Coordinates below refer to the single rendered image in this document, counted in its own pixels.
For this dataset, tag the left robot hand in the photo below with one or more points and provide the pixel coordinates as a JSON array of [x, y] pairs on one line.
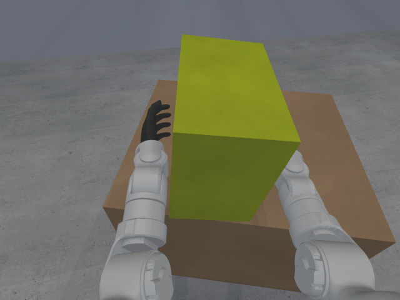
[[150, 128]]

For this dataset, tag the robot left upper arm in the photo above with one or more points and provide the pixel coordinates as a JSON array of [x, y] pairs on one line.
[[142, 275]]

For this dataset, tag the left robot forearm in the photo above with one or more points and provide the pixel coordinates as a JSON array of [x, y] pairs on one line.
[[143, 227]]

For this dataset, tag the pedestal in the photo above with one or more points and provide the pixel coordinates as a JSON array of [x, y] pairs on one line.
[[261, 252]]

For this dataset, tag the robot right upper arm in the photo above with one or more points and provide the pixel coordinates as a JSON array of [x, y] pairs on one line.
[[335, 270]]

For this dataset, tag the carton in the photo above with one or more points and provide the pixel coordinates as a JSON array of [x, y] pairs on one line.
[[233, 134]]

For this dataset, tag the right robot forearm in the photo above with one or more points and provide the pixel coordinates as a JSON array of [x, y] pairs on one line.
[[305, 211]]

